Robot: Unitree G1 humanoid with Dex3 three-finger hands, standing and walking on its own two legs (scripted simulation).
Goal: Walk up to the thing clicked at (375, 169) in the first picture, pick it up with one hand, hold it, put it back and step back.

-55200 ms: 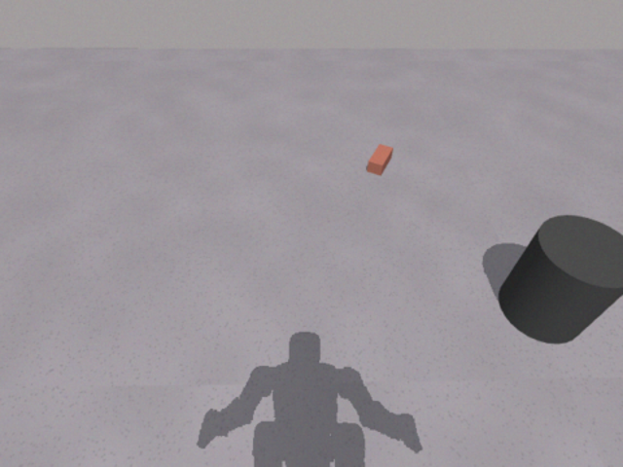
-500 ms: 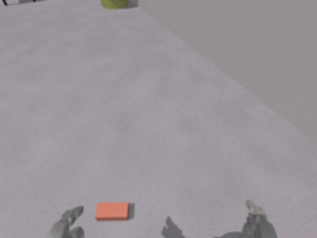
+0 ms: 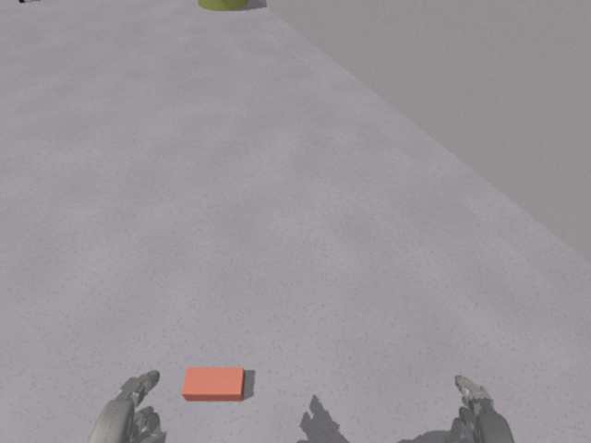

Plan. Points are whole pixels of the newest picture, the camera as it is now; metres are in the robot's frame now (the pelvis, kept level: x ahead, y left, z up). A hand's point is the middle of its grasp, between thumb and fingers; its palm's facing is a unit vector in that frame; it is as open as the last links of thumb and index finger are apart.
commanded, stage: stand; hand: left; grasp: from above
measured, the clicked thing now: (215, 384) +0.44 +0.25 -0.68
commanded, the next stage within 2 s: none
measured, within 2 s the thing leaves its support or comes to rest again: neither
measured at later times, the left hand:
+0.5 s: hand out of the picture +0.03 +0.24 -0.11, palm faces +0.04 -0.95 -0.32, open 7.4 cm
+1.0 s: hand out of the picture +0.04 +0.25 -0.10, palm faces +0.02 -0.94 -0.34, open 7.4 cm
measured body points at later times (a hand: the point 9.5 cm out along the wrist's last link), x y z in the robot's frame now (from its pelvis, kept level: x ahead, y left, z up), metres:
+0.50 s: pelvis +0.00 +0.01 +0.05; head +0.01 +0.01 +0.50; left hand +0.03 +0.29 -0.09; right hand +0.08 -0.27 -0.09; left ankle +0.03 +0.13 -0.68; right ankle +0.00 -0.14 -0.68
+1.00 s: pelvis +0.00 +0.01 +0.06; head -0.01 +0.00 +0.51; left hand +0.04 +0.30 -0.08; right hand +0.06 -0.28 -0.08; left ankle +0.03 +0.13 -0.68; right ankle +0.00 -0.14 -0.68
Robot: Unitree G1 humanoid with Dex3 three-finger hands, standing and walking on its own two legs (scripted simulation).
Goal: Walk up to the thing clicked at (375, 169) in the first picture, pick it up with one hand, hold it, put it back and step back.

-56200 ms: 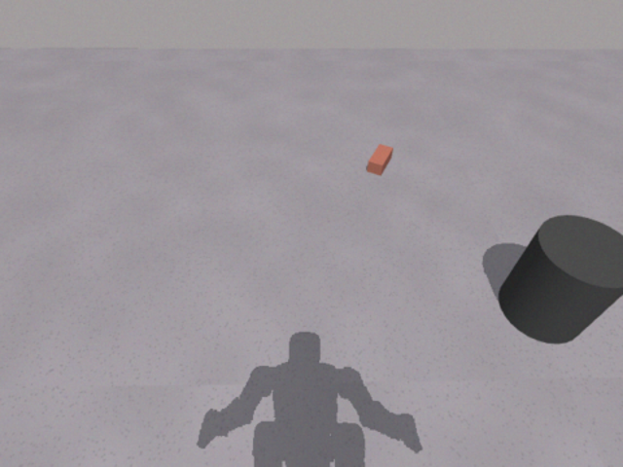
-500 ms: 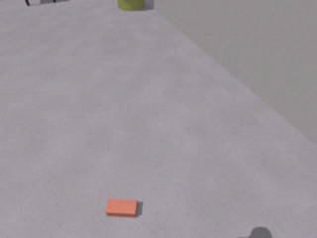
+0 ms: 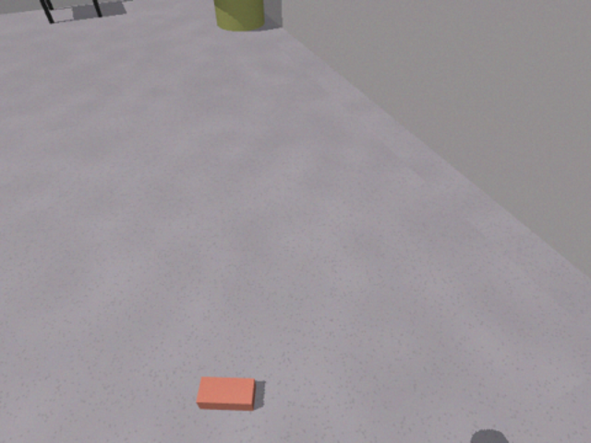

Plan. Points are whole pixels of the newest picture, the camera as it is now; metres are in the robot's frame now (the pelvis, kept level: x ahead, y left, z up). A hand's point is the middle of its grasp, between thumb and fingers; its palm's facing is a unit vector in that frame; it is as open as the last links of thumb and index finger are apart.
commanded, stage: stand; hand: left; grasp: from above
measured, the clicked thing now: (227, 393) +0.45 +0.24 -0.75
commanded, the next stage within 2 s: step back in 1.48 s
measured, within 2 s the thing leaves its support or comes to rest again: neither
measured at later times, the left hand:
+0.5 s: hand out of the picture +0.07 +0.24 -0.16, palm faces +0.00 -0.94 -0.33, open 7.4 cm
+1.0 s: hand out of the picture +0.10 +0.24 -0.16, palm faces -0.01 -0.94 -0.33, open 7.4 cm
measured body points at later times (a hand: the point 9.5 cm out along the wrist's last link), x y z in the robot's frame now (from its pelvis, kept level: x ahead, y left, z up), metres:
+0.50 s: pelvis +0.01 +0.00 +0.00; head +0.02 -0.01 +0.45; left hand +0.08 +0.29 -0.14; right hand +0.08 -0.29 -0.14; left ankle +0.03 +0.12 -0.74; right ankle +0.00 -0.14 -0.74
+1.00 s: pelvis +0.02 -0.01 +0.00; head +0.03 -0.01 +0.45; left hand +0.10 +0.29 -0.13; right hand +0.10 -0.30 -0.13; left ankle +0.03 +0.12 -0.74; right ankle +0.00 -0.14 -0.74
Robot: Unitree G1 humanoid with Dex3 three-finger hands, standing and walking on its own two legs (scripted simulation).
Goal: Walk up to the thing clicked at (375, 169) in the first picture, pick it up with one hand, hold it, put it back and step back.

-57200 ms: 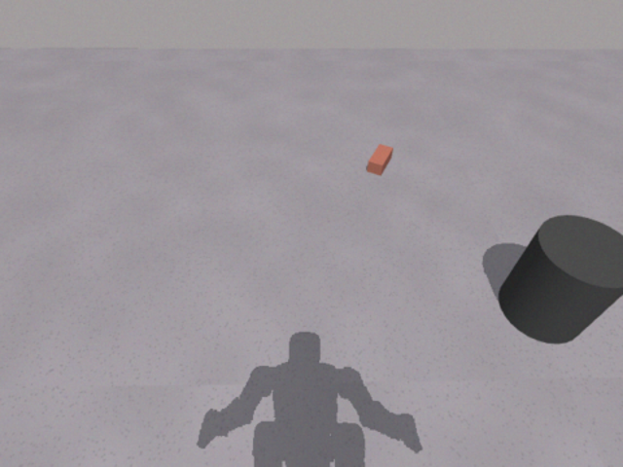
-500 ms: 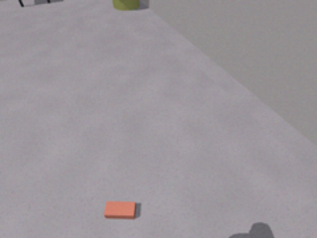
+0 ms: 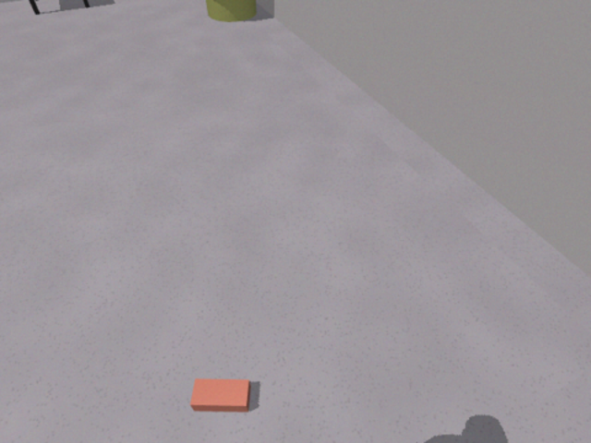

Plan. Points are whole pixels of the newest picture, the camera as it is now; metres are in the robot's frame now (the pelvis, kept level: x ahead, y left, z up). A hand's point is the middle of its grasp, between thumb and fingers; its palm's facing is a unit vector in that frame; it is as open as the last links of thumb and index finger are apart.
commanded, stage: stand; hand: left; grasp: from above
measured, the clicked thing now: (221, 395) +0.42 +0.25 -0.75
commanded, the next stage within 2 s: step back in 0.48 s
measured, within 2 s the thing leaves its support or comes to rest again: neither
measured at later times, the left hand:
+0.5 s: hand out of the picture +0.06 +0.25 -0.16, palm faces +0.00 -0.94 -0.33, open 7.4 cm
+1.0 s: hand out of the picture +0.06 +0.31 -0.19, palm faces -0.02 -0.93 -0.37, open 7.4 cm
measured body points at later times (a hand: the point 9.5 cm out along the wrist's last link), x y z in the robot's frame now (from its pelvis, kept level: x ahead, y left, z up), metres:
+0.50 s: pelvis +0.00 +0.00 +0.00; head +0.01 +0.00 +0.45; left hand +0.06 +0.30 -0.14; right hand +0.07 -0.30 -0.14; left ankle +0.01 +0.13 -0.75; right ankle -0.02 -0.14 -0.75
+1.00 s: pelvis -0.09 +0.04 -0.03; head -0.02 +0.07 +0.41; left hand +0.06 +0.35 -0.16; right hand -0.03 -0.28 -0.14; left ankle -0.09 +0.13 -0.75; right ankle -0.06 -0.12 -0.70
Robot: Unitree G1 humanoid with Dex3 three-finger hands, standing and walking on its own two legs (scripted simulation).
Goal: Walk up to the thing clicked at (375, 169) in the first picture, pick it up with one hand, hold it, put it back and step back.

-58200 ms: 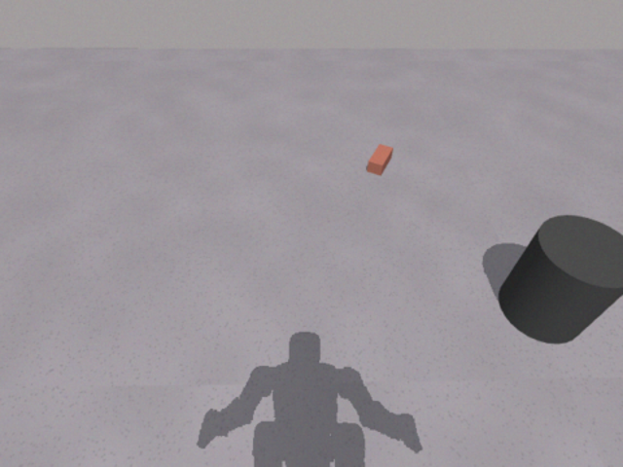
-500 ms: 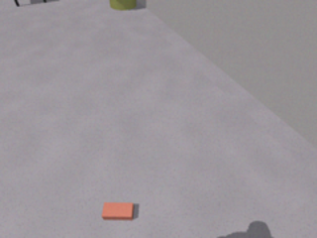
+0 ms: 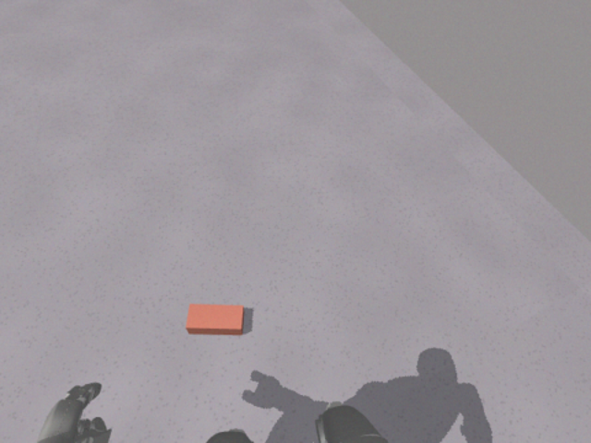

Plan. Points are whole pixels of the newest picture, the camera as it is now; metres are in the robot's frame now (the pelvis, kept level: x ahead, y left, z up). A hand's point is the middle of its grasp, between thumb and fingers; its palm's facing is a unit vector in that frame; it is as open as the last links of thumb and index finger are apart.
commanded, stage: step back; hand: left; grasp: from above
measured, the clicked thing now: (216, 319) +0.51 +0.21 -0.72
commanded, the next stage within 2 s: none
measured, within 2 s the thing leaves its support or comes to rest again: neither
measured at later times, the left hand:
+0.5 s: hand out of the picture +0.01 +0.23 -0.12, palm faces -0.10 -0.91 -0.40, open 7.4 cm
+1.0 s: hand out of the picture -0.16 +0.25 -0.14, palm faces -0.10 -0.91 -0.39, open 7.4 cm
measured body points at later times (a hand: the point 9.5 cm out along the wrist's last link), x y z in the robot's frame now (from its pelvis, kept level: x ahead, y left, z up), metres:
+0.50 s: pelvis -0.11 -0.02 +0.01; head -0.06 -0.04 +0.46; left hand +0.02 +0.28 -0.10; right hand -0.04 -0.34 -0.11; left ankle -0.10 +0.11 -0.64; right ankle -0.10 -0.14 -0.71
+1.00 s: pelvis -0.27 -0.02 +0.01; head -0.21 -0.01 +0.45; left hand -0.16 +0.30 -0.12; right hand -0.17 -0.34 -0.09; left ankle -0.17 +0.11 -0.71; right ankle -0.32 -0.16 -0.68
